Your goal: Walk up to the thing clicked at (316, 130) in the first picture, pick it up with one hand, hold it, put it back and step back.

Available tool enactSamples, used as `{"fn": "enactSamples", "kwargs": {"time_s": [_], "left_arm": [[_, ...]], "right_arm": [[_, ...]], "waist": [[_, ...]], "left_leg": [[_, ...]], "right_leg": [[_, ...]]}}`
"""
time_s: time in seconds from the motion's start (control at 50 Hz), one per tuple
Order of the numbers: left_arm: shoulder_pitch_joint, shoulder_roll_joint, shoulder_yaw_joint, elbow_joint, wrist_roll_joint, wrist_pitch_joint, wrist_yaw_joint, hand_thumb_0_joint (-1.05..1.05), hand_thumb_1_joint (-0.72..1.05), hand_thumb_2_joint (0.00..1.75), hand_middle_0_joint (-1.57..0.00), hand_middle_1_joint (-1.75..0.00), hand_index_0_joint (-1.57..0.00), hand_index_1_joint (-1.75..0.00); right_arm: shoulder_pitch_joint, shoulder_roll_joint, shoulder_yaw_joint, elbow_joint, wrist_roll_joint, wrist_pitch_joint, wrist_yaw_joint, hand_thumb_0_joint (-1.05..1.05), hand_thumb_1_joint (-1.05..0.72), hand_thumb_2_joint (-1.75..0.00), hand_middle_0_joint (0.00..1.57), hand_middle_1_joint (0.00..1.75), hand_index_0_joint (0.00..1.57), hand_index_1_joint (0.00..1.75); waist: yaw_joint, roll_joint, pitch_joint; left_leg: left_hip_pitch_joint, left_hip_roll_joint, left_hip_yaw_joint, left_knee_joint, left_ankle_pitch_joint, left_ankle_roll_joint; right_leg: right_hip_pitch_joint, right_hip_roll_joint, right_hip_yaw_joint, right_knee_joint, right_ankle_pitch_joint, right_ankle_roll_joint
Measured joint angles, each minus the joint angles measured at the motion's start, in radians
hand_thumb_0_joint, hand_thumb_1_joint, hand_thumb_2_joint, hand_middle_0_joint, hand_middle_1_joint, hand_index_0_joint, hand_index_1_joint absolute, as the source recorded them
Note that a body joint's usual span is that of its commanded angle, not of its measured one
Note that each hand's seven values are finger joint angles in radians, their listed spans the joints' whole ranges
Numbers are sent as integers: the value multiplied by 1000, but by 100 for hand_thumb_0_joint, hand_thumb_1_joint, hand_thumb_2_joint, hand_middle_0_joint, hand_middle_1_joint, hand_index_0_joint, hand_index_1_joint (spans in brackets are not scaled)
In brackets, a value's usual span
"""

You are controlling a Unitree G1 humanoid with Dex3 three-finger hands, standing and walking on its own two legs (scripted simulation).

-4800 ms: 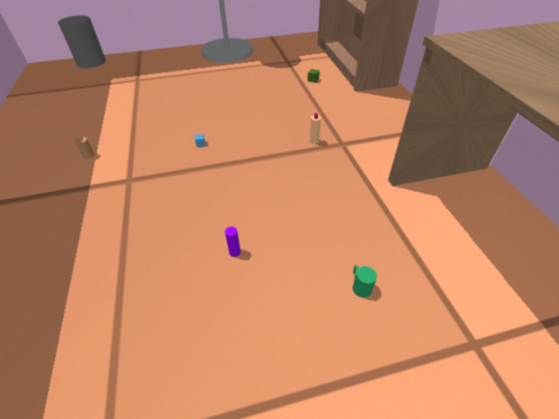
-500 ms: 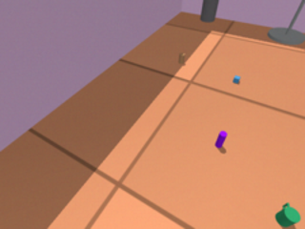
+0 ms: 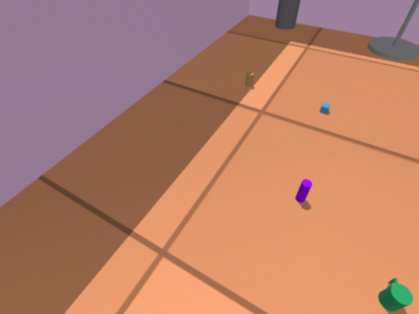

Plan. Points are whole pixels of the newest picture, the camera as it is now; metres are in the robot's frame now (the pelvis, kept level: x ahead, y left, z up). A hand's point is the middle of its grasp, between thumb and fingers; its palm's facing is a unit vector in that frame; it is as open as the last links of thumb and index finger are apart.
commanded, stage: stand
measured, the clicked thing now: out of the picture +1.19 -1.39 -0.68
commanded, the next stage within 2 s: walk up in 0.78 s
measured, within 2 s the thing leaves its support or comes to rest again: neither
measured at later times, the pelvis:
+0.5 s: pelvis +0.00 +0.00 +0.00, yaw +0 degrees
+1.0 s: pelvis +0.03 +0.03 -0.01, yaw +3 degrees
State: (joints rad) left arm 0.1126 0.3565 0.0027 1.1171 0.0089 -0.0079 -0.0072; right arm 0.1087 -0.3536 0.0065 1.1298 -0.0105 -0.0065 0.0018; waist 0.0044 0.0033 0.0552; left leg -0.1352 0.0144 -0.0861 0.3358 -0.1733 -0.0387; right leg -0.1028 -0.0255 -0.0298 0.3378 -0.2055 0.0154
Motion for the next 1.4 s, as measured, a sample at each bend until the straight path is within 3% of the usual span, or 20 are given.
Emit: {"fn": "enactSamples", "kwargs": {"time_s": [0.78, 0.86, 0.92, 0.98, 1.04, 1.06, 1.1, 1.14, 1.2, 1.3, 1.4], "left_arm": [[7, 1, -2, -2, 0, 0, -1, 1, 90, 89, -20, -30, -20, -30], [46, 2, 45, -50, 20, -14, -33, 1, 90, 89, -20, -30, -20, -30], [80, 11, 71, -93, 29, -36, -40, 1, 90, 89, -20, -30, -21, -31], [120, 28, 82, -105, 38, -33, -45, 0, 90, 89, -20, -30, -21, -31], [157, 65, 90, -110, 40, -13, -53, 1, 90, 89, -20, -30, -21, -31], [168, 78, 91, -114, 40, -5, -53, 1, 90, 89, -20, -30, -21, -31], [178, 89, 91, -107, 33, 13, -45, 1, 90, 89, -20, -30, -20, -30], [177, 97, 82, -103, 21, 21, -42, 1, 90, 90, -20, -30, -20, -30], [176, 99, 76, -114, 10, 4, -49, 1, 91, 90, -20, -30, -20, -30], [168, 85, 69, -141, 14, -2, -74, 1, 91, 90, -20, -30, -20, -30], [140, 64, 66, -167, 20, -5, -90, 1, 91, 90, -20, -30, -20, -30]], "right_arm": [[15, -2, -2, -7, -3, 1, 0, 0, -91, -90, 20, 30, 21, 30], [69, -12, -38, -46, -21, 0, 31, 0, -91, -90, 20, 30, 21, 30], [97, -33, -61, -62, -31, 1, 41, 0, -91, -90, 20, 30, 21, 30], [112, -60, -81, -86, -31, -9, 58, 0, -91, -90, 20, 30, 21, 30], [129, -70, -102, -121, -35, -34, 66, 0, -91, -90, 20, 30, 21, 30], [132, -71, -110, -132, -38, -46, 64, 0, -91, -90, 20, 30, 21, 30], [139, -65, -117, -155, -43, -64, 52, 0, -91, -90, 20, 30, 21, 30], [153, -51, -108, -166, -32, -65, 47, 0, -91, -90, 20, 30, 21, 30], [180, -34, -91, -179, -25, -66, 43, 0, -91, -90, 20, 30, 21, 30], [218, -25, -80, -203, -22, -75, 45, 0, -91, -90, 20, 30, 21, 30], [245, -40, -80, -229, -18, -71, 47, 0, -90, -90, 20, 30, 21, 30]], "waist": [[-1, 0, -2], [1, 5, -28], [23, -2, -26], [33, 8, -17], [27, -6, -10], [26, -25, -4], [11, -47, 0], [-4, -65, 0], [-6, -83, 3], [-14, -73, 14], [-28, -38, 26]], "left_leg": [[5, 2, 4, -1, 3, 0], [-61, 0, 9, 161, -190, 54], [-168, -1, 59, 369, -233, 61], [-218, 27, 83, 375, -242, 61], [-189, 41, 107, 238, -134, 53], [-180, 28, 122, 231, -52, 49], [-185, 10, 141, 280, -68, 52], [-152, 0, 150, 258, -88, 63], [-76, -7, 168, 179, -83, 68], [37, -10, 184, 71, -84, 65], [110, 0, 190, 61, -144, 42]], "right_leg": [[3, 1, 3, 1, 3, -1], [-16, 2, -13, 70, -130, -35], [5, -16, -24, 44, -55, -47], [38, -22, -36, 33, -75, -33], [34, -42, -39, 119, -148, -20], [9, -62, -26, 203, -203, -43], [-96, -35, 67, 463, -297, -63], [-192, 6, 119, 640, -268, -69], [-296, 8, 116, 692, -177, -51], [-374, -30, 85, 530, -80, -11], [-354, -64, 32, 322, 2, -22]]}}
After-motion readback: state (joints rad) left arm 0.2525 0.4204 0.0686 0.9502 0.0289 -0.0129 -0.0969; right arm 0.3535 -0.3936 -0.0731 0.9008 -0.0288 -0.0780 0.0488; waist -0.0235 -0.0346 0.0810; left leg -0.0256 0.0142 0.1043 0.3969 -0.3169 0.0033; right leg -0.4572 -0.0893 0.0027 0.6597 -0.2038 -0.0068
